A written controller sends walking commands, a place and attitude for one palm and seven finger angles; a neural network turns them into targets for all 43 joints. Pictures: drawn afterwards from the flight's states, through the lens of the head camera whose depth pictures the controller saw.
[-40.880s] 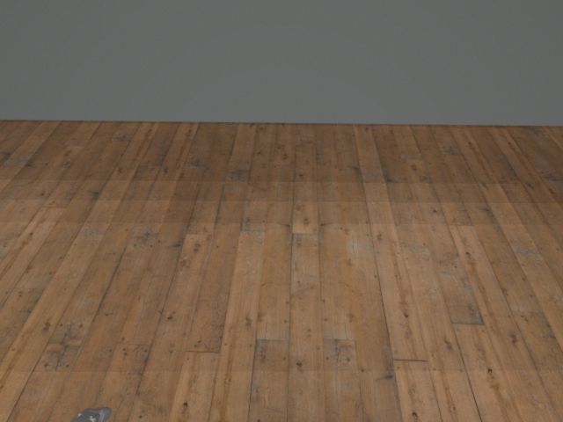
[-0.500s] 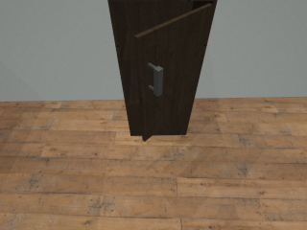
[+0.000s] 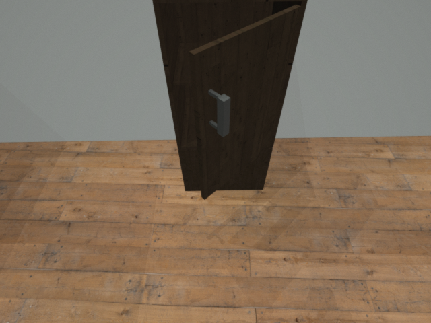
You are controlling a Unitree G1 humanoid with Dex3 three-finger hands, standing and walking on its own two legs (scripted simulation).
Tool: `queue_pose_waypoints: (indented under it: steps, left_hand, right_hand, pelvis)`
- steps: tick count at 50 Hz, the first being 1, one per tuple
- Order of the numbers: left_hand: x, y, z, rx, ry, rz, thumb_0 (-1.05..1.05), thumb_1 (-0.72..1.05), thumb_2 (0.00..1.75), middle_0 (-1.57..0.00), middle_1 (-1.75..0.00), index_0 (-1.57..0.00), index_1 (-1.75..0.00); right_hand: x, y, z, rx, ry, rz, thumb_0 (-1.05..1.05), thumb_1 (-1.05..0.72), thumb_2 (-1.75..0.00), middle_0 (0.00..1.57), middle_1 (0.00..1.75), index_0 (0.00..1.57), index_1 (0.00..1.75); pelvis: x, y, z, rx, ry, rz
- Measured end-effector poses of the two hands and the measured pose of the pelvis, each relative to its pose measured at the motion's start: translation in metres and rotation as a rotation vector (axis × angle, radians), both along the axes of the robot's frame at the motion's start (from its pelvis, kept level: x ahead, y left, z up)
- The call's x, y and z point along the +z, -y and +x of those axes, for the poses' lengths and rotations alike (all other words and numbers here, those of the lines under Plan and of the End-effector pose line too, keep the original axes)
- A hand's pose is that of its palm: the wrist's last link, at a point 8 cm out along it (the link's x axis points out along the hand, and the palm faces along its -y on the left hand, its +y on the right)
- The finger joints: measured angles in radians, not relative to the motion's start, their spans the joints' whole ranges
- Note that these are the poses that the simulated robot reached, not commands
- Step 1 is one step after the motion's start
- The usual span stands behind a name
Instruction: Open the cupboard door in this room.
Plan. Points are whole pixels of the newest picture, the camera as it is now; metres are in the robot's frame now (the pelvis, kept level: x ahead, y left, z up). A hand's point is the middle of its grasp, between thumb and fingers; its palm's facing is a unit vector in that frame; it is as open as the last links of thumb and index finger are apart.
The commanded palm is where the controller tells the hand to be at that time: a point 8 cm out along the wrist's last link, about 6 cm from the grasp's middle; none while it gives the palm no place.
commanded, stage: look to check the result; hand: left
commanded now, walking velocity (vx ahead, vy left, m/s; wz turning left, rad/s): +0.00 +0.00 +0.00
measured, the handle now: (217, 112) +0.62 +0.03 +0.03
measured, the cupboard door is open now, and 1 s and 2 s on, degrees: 43 43 43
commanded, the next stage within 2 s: walk to a spot facing it in 0.04 s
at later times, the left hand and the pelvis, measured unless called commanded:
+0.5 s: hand out of the picture +0.07 +0.19 -0.18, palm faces -0.10 -0.96 -0.27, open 7.4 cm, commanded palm none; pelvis +0.00 -0.02 -0.02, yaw -9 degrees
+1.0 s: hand out of the picture +0.13 +0.15 -0.17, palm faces -0.33 -0.91 -0.27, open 7.4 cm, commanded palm none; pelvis +0.01 -0.03 -0.01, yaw -26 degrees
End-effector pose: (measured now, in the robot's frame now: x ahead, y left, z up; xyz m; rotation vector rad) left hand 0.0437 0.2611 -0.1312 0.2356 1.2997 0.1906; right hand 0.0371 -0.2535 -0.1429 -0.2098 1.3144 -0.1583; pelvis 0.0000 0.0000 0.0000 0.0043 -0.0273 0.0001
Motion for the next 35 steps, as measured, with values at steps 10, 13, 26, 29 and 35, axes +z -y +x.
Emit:
queue_pose_waypoints:
  steps: [10,13,26,29,35]
  left_hand:
    - [0.004,-0.005,0.015,-0.016,0.021,0.015,0.0,0.9,0.9,-0.2,-0.3,-0.2,-0.3]
    - [0.003,-0.004,0.018,-0.018,0.015,0.019,0.0,0.9,0.9,-0.2,-0.3,-0.2,-0.3]
    - [-0.011,0.031,0.031,-0.106,-0.042,-0.008,0.0,0.91,0.9,-0.2,-0.3,-0.2,-0.3]
    - [-0.014,0.044,0.036,-0.133,-0.016,0.005,0.0,0.9,0.9,-0.2,-0.3,-0.2,-0.3]
    - [-0.005,0.066,0.037,-0.168,-0.047,0.01,0.0,0.9,0.9,-0.2,-0.3,-0.2,-0.3]
  right_hand:
    - [0.005,0.013,0.014,0.012,0.017,-0.025,0.0,-0.91,-0.9,0.2,0.3,0.2,0.3]
    - [0.005,0.015,0.016,0.001,0.023,-0.032,0.0,-0.91,-0.9,0.2,0.3,0.2,0.3]
    - [-0.021,0.015,-0.021,-0.146,0.022,0.02,0.0,-0.9,-0.9,0.21,0.3,0.2,0.3]
    - [-0.034,0.025,-0.029,-0.186,0.009,0.038,0.0,-0.9,-0.9,0.21,0.3,0.2,0.3]
    - [-0.02,0.043,-0.026,-0.254,0.031,0.029,0.0,-0.91,-0.9,0.2,0.3,0.2,0.29]
  pelvis:
    - [0.001,0.002,0.005,-0.002,-0.003,0.0]
    - [0.0,0.003,0.006,-0.019,-0.007,0.0]
    - [-0.016,0.019,-0.001,-0.163,-0.012,0.037]
    - [-0.025,0.031,-0.001,-0.19,-0.019,0.039]
    - [-0.012,0.041,-0.002,-0.253,-0.035,0.037]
